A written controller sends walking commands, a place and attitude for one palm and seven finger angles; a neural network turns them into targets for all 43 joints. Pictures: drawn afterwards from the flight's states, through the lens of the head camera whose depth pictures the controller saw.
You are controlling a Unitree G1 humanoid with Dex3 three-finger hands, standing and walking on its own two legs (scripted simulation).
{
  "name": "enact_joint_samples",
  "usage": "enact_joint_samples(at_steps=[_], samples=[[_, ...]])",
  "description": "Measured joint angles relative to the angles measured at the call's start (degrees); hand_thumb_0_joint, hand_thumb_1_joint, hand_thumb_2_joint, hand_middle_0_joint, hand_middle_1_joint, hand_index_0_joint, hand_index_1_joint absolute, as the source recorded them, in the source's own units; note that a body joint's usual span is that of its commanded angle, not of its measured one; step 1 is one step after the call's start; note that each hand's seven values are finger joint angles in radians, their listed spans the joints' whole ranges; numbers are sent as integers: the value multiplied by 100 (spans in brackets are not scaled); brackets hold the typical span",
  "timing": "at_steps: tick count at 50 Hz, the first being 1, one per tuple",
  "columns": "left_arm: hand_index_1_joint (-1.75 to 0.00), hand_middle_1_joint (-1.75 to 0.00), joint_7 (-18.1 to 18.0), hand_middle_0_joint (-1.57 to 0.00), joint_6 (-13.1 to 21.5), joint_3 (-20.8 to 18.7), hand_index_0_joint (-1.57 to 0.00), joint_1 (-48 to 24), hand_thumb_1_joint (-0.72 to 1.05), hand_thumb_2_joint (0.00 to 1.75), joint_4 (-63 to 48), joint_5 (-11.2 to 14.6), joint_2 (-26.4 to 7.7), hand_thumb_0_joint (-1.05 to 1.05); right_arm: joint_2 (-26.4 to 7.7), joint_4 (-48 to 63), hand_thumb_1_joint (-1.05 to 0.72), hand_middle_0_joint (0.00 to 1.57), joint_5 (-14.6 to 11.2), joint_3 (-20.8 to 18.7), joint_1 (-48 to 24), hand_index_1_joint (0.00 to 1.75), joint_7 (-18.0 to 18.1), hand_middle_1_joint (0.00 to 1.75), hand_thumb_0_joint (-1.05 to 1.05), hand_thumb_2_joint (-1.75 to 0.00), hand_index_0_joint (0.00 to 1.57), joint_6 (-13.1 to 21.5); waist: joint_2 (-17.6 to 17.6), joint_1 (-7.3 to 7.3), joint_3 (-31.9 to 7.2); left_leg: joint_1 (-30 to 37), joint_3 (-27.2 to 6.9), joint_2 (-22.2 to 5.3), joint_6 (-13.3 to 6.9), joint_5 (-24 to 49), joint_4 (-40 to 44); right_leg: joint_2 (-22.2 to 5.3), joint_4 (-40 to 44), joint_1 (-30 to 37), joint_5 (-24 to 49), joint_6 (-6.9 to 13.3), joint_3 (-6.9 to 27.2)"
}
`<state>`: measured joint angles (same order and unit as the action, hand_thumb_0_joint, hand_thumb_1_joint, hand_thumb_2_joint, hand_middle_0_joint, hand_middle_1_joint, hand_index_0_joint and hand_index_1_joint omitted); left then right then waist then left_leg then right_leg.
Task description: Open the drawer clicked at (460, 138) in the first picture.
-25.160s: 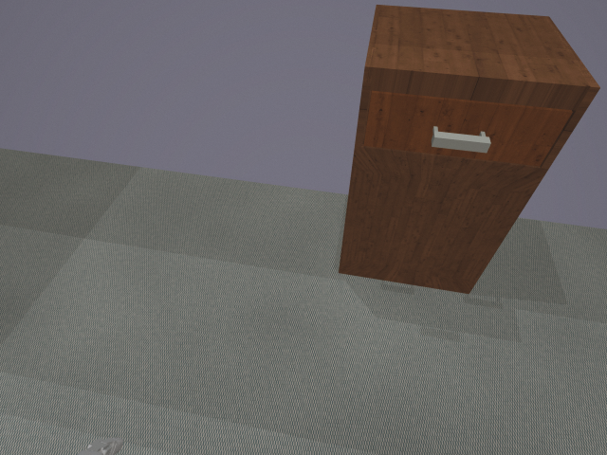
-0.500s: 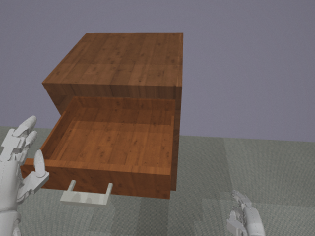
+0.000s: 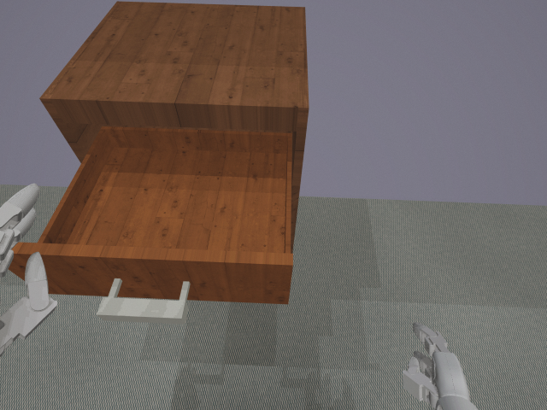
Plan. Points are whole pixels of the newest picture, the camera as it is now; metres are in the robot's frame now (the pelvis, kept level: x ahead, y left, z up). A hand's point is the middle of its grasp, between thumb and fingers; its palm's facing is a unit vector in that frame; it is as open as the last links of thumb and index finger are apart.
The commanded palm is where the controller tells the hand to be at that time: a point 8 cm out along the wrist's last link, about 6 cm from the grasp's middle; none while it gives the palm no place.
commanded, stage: step back with the hand held close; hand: left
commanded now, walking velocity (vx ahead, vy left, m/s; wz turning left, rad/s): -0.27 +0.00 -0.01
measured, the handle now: (147, 297) +0.29 +0.23 -0.06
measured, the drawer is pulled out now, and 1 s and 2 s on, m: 0.30 0.30 0.30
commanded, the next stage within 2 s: stop stepping back and stand still in 0.84 s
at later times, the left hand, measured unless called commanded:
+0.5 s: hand (16, 364) +0.14 +0.23 +0.16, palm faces +0.35 -0.80 -0.49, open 7.4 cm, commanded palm +0.07 +0.28 +0.18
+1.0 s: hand out of the picture +0.06 +0.18 +0.17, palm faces +0.20 -0.84 -0.51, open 7.4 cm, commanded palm -0.02 +0.24 +0.18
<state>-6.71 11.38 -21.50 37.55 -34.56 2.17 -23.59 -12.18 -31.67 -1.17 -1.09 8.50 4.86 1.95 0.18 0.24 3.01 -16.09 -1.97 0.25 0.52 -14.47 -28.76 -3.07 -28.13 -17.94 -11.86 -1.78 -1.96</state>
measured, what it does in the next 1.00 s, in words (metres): walks backwards: right foot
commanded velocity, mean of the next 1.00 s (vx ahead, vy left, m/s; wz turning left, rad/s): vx -0.31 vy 0.01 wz -0.01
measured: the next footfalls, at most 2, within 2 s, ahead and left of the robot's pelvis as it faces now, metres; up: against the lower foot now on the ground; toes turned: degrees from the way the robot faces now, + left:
right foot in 0.94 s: -0.19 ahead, -0.14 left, +0.00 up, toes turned -3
left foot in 1.20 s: -0.17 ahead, +0.08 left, +0.00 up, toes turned +2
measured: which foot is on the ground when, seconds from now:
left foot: down 0.00-0.98, up 1.00-1.00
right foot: down 0.00-0.64, up 0.66-0.92, down 0.94-1.00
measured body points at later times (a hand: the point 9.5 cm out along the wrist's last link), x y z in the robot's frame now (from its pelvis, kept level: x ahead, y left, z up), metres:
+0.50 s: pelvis -0.06 +0.00 -0.01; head -0.01 +0.01 +0.43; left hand +0.12 +0.28 +0.19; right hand +0.12 -0.23 -0.09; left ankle +0.01 +0.13 -0.74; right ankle -0.01 -0.13 -0.74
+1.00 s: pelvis -0.16 -0.03 -0.01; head -0.09 -0.03 +0.43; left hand +0.05 +0.22 +0.20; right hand +0.04 -0.25 -0.09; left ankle -0.04 +0.11 -0.73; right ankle -0.23 -0.14 -0.74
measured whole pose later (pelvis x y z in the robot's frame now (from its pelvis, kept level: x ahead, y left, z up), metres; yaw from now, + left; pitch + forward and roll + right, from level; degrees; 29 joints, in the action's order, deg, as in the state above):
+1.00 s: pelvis -0.16 -0.03 -0.01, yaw -2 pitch +3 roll -2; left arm -5.2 13.9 -22.5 33.3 -38.8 4.0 -25.1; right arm -10.3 -34.1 -0.6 1.9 4.4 1.5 7.6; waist 1.7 -0.1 5.3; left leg -31.0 -2.8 -4.9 1.8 -9.5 -33.9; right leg 2.5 -28.2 -10.9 -21.7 0.7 -3.1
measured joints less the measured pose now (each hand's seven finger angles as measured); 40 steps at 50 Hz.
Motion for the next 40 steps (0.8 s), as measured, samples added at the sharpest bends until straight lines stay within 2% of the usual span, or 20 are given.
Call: enact_joint_samples(at_steps=[6,13,17,19,22,26,30,32,33,34,37,40], samples=[[-30,-30,-89,-21,76,7,-21,-99,89,90,-67,-4,106,1,91,20,-90,20,1,99,-11,30,-33,30,1,-90,20,123,-44,-57,-40,-297,-46,-30,15,30,-262,34,-134,-225,84,28,-39],[-30,-30,-205,-21,176,118,-21,-160,89,90,-142,-52,222,1,30,-51,-90,20,27,112,44,30,-24,30,1,-90,20,224,-41,-80,-76,-594,-44,-53,-19,32,-555,64,-174,-410,226,13,-31],[-30,-30,-271,-21,171,17,-21,-206,89,90,-106,-92,125,1,69,-20,-90,20,2,120,161,30,9,30,1,-90,20,260,-84,-9,-58,-634,-52,-16,-57,143,-481,77,-420,-528,-189,16,35],[-30,-30,-281,-21,180,-90,-21,-194,89,90,-122,-99,-1,1,141,15,-90,20,-3,138,258,30,4,30,1,-90,20,324,-157,49,-78,-693,-94,47,-51,178,-501,94,-575,-437,-4,42,77],[-30,-30,-244,-21,273,-205,-21,-227,89,90,-121,-97,-22,1,178,-32,-90,20,26,182,227,30,-36,30,1,-90,20,408,-160,-11,-49,-830,-75,0,-14,160,-623,157,-577,-469,-232,34,111],[-30,-30,-168,-21,308,-101,-21,-288,89,90,-215,-47,72,1,144,-140,-90,20,21,163,84,30,-125,30,1,-90,20,456,-57,-14,78,-958,-134,-83,22,163,-737,250,-564,-541,-42,102,60],[-30,-30,-132,-21,302,68,-21,-218,89,90,-354,-44,135,1,36,-316,-90,20,40,63,-5,30,-142,30,1,-90,20,349,-92,41,38,-936,-63,46,-9,-391,-1109,179,-542,-594,26,84,82],[-30,-30,-136,-21,272,31,-21,-197,89,90,-396,-56,91,1,13,-342,-90,20,49,19,-15,30,-98,30,1,-90,20,273,-147,82,0,-781,-12,80,-90,22,-730,129,-559,-664,61,30,85],[-30,-30,-147,-21,262,-30,-21,-216,89,90,-370,-74,36,1,42,-343,-90,20,49,1,-37,30,-73,30,1,-90,20,248,-221,67,28,-783,27,111,-132,150,-677,105,-658,-721,8,29,122],[-30,-30,-156,-21,252,-102,-21,-221,89,90,-314,-82,-18,1,84,-328,-90,20,71,-9,-49,30,-59,30,1,-90,20,244,-262,55,33,-791,54,109,-154,197,-623,139,-1018,-821,-383,39,167],[-30,-30,-211,-21,183,-229,-21,-207,89,90,-235,-37,-77,1,233,-268,-90,20,166,0,-22,30,-77,30,2,-90,20,393,-223,46,-8,-828,8,-36,-141,353,-360,421,-2547,-1053,-1321,69,236],[-30,-30,-226,-21,147,-162,-21,-156,89,90,-341,15,24,1,317,-288,-90,20,163,73,-33,30,-180,30,1,-90,20,565,-193,-67,-31,-809,64,-220,-84,587,-65,471,-2759,-775,-1486,48,107]])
